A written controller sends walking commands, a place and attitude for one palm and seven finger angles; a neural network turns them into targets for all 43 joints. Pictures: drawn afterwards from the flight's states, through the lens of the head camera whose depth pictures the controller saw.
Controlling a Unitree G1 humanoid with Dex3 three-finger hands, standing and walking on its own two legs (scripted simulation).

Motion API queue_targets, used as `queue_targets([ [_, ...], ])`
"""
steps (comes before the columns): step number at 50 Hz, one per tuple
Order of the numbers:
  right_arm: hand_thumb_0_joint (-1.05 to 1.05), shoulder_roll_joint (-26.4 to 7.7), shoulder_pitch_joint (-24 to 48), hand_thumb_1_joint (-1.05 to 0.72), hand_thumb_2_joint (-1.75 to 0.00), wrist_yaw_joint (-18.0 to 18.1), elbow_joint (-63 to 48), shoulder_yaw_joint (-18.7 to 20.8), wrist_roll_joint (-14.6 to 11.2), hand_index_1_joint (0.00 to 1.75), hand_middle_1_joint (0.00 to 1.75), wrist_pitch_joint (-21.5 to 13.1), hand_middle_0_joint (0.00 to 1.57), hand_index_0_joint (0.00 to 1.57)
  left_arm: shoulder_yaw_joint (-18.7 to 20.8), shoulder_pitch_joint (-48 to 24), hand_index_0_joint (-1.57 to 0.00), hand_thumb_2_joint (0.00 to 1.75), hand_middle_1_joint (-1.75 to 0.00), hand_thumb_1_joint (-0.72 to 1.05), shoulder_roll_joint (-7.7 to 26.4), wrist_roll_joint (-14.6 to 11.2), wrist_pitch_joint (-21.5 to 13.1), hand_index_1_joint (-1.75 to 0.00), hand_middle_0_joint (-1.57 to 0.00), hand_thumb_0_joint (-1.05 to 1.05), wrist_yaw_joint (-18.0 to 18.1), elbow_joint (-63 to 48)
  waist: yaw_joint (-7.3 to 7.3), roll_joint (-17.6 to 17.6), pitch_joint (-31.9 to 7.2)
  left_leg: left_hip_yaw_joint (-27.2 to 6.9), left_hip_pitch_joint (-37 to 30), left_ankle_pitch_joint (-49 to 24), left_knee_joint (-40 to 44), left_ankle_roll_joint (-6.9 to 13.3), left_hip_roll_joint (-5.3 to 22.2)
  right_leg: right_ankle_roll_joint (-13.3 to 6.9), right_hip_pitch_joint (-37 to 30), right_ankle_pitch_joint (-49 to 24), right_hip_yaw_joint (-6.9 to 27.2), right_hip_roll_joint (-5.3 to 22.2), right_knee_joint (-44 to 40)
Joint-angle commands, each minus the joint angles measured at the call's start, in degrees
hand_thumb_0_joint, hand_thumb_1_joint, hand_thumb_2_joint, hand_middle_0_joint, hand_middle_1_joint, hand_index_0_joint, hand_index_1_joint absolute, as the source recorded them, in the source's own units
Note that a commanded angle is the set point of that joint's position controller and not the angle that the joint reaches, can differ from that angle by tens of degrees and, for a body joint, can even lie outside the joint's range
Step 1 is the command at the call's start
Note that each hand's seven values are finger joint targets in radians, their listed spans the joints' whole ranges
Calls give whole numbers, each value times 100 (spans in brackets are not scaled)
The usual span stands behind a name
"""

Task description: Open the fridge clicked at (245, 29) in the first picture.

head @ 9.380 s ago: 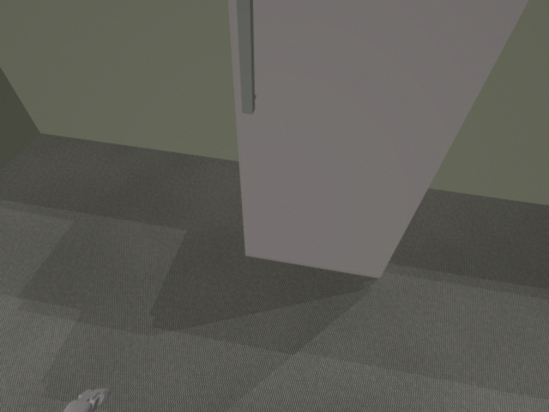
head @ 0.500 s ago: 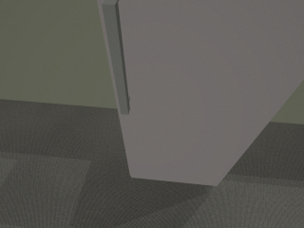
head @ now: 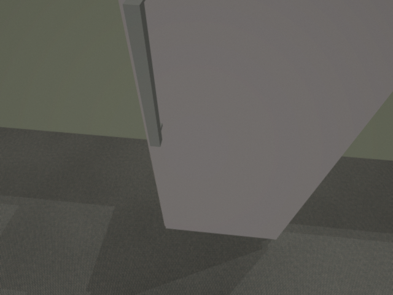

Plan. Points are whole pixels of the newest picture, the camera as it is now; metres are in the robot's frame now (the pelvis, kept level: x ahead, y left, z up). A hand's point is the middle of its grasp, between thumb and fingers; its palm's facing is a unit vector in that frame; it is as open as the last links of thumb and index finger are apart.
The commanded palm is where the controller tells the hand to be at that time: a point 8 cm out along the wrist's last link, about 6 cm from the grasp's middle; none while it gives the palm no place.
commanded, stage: look again from close up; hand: left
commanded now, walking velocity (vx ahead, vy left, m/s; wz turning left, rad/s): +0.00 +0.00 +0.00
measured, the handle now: (150, 83) +0.47 +0.13 +0.19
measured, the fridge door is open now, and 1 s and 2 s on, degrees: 0 0 0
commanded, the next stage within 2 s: raise the hand to about handle height in 0.08 s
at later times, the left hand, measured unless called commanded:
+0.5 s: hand (108, 253) +0.19 +0.18 +0.02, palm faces -0.02 -1.00 -0.06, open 8.0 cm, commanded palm +0.11 +0.25 -0.01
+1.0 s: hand (62, 241) +0.19 +0.24 +0.07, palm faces -0.02 -1.00 -0.07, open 11.0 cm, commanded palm +0.15 +0.29 +0.08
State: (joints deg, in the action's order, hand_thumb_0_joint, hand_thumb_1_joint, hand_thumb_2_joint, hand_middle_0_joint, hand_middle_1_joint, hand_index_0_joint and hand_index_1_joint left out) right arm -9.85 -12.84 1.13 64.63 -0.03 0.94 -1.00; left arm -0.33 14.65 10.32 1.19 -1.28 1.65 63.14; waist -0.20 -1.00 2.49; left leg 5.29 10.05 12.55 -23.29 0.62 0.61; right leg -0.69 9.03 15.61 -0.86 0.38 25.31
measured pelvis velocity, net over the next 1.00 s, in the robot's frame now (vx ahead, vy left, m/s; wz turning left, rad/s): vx -0.03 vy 0.01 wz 0.04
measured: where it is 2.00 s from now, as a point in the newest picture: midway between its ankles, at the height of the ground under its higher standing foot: outside the picture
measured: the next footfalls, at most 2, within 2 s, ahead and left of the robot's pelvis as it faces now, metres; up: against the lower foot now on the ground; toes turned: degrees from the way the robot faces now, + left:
none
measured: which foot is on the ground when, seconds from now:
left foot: down 0.00-1.00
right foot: down 0.00-1.00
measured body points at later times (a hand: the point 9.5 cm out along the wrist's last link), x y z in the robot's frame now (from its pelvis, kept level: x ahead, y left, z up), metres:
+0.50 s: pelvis -0.03 -0.01 -0.03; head -0.02 -0.01 +0.42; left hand +0.18 +0.23 +0.02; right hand +0.17 -0.26 -0.09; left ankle +0.00 +0.11 -0.74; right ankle -0.02 -0.11 -0.74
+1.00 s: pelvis -0.03 +0.01 -0.03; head -0.02 +0.01 +0.42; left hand +0.18 +0.30 +0.07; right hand +0.14 -0.20 -0.11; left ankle +0.00 +0.11 -0.74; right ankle -0.02 -0.11 -0.74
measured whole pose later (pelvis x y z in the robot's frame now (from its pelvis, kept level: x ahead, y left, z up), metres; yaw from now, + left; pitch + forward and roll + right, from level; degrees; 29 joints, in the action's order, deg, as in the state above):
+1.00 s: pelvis -0.03 +0.01 -0.03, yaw +2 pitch +3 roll -1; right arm -11.0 -16.0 3.9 33.2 -4.0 -2.9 -15.1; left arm 18.3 17.4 20.7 -21.8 -7.4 -23.0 -2.3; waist 1.0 2.0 -3.0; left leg 2.4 27.7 19.2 -43.5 1.4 1.4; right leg -0.3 23.8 21.2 -3.6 0.4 41.7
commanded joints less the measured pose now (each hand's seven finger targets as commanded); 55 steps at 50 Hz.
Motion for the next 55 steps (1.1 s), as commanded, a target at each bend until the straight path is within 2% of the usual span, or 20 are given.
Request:
queue_targets([
  [1,0,-632,-218,-90,-90,42,-181,108,-14,30,30,-116,20,20,130,331,-20,90,-30,90,666,-23,-66,-30,-20,0,29,-169,-26,62,-67,-565,-207,-778,355,110,640,-167,235,-1101,557,580,-487],
  [8,0,-688,-190,-90,-90,47,-186,117,-18,30,30,-124,20,20,140,337,-20,90,-30,90,704,-28,-79,-30,-20,0,29,-158,-22,54,-143,-557,-249,-840,349,94,641,-169,203,-1216,572,604,-486],
  [9,0,-683,193,-90,-90,12,-562,131,-85,30,30,-137,20,20,95,852,-20,90,-30,90,542,19,-139,-30,-20,0,277,28,-145,-53,12,-303,94,-1220,-956,-63,684,38,283,-3320,861,944,-432],
  [10,0,-1560,-108,-90,-90,271,-2516,202,-394,30,30,-896,20,20,912,-3436,-20,89,-32,88,1993,-1229,-1339,-32,-20,0,167,-8732,529,781,-2790,-476,-1268,-1450,-151,85,-69,-85,-307,-2539,249,335,109],
  [11,0,-958,433,-90,-90,472,-2374,-38,-401,30,30,-1319,20,20,1334,-2503,-20,88,-33,85,2381,-914,-1240,-33,-20,0,375,-8474,109,1728,-2027,-183,-1432,-1649,-118,59,57,-143,20,-1616,265,113,204],
  [12,0,-1112,220,-90,-90,475,-2233,62,-253,30,30,-1540,20,20,655,-854,-21,87,-34,83,1267,-854,-1015,-34,-21,0,469,-7349,3,1664,-2206,-346,-1110,-1632,-65,-3,137,-166,40,-903,-141,94,355],
  [13,0,-772,189,-90,-90,408,-2073,53,-408,30,30,-1583,20,20,-66,941,-21,86,-36,81,-78,-936,-418,-36,-21,0,459,-5854,166,981,-1213,-454,-609,-1221,-53,34,234,-90,565,-726,-251,64,217],
  [14,0,-1049,223,-90,-90,376,-2479,125,-443,30,30,-1613,20,20,244,150,-21,85,-37,78,184,-1223,-485,-37,-21,0,352,-6935,189,646,-714,-599,-205,-730,-102,41,153,-49,666,-663,-331,98,146],
  [16,0,-1144,312,-90,-90,397,-2789,297,-327,30,30,-1715,20,20,732,228,-21,83,-40,74,576,-1164,-1059,-40,-21,0,37,-6559,261,-247,-193,-552,380,-238,-486,48,8,-6,1210,-134,-368,53,72],
  [18,0,-1079,413,-90,-90,290,-2939,360,-225,30,30,-1652,20,20,951,1680,-22,81,-43,69,223,-1361,-1639,-43,-22,0,-527,-5040,-98,-1502,230,-502,1425,128,-901,-39,-47,40,1866,395,-394,-36,410],
  [20,0,-1121,592,-90,-90,129,-3248,461,-210,30,30,-1579,20,20,1088,2438,-22,79,-47,64,211,-1565,-2356,-47,-22,0,-1344,-4815,-310,-1876,75,-402,2103,270,-1329,-103,-115,25,1902,346,-225,-10,826],
  [23,0,-1287,837,-90,-90,-62,-3910,561,-301,30,30,-1514,20,20,1566,2415,-22,76,-51,57,949,-1668,-2697,-51,-22,0,-2537,-4800,-363,-747,-636,-210,2144,-40,-1846,-121,-255,-48,1443,-643,111,184,1264],
  [25,0,-1226,865,-90,-90,-13,-4253,508,-376,30,30,-1481,20,20,1926,1862,-23,74,-54,53,1341,-1848,-2522,-54,-23,0,-2786,-5789,-449,-98,-1221,-101,2198,15,-1993,-31,-310,2,1361,-470,315,229,1287],
  [30,0,-1018,363,-90,-90,195,-4345,398,-272,30,30,-1587,20,20,2180,-32,-24,69,-62,41,1467,-2331,-3043,-62,-24,0,-2292,-8489,-27,863,-1964,-389,1478,-67,-2257,74,-137,29,1726,-83,363,46,1339],
  [33,0,-1081,163,-90,-90,306,-3942,275,-244,30,30,-1749,20,20,1344,-619,-24,66,-66,34,1094,-2106,-3410,-66,-24,0,-2139,-8685,373,1067,-1404,-616,1288,168,-2288,144,-12,-58,2393,173,136,-92,1450],
  [38,0,-1313,196,-90,-90,457,-3725,209,-416,30,30,-1881,20,20,1191,-700,-25,61,-74,22,1470,-1909,-2590,-74,-25,0,-2696,-7380,476,483,-843,-791,1662,824,-1995,175,22,3,2370,815,186,-70,1037],
  [42,0,-1243,485,-90,-90,441,-4039,153,-475,30,30,-1774,20,20,2007,-1,-25,57,-80,13,2015,-1956,-1258,-80,-25,0,-2871,-6925,-147,519,-1440,-734,1448,450,-1552,147,-20,7,1536,541,57,34,909],
  [46,0,-1024,717,-90,-90,387,-4262,34,-408,30,30,-1782,20,20,3032,227,-26,53,-86,4,2226,-2575,-862,-86,-26,0,-2466,-7576,-507,-58,-1898,-751,1199,-328,-1319,94,-11,5,797,-402,-289,-99,1004],
  [50,0,-1067,504,-90,-90,301,-4132,25,-412,30,30,-1938,20,20,2619,6,-27,49,-92,-6,1723,-2615,-1106,-92,-27,0,-2212,-8068,-276,307,-1432,-694,906,-267,-1131,39,39,2,1247,-402,-436,-187,932],
  [55,0,-1262,294,-90,-90,385,-3926,51,-483,30,30,-2038,20,20,2057,-796,-28,44,-99,-17,1817,-2203,-790,-99,-28,0,-2514,-7642,-6,490,-953,-759,811,261,-910,104,70,28,1450,89,-313,-139,609],
])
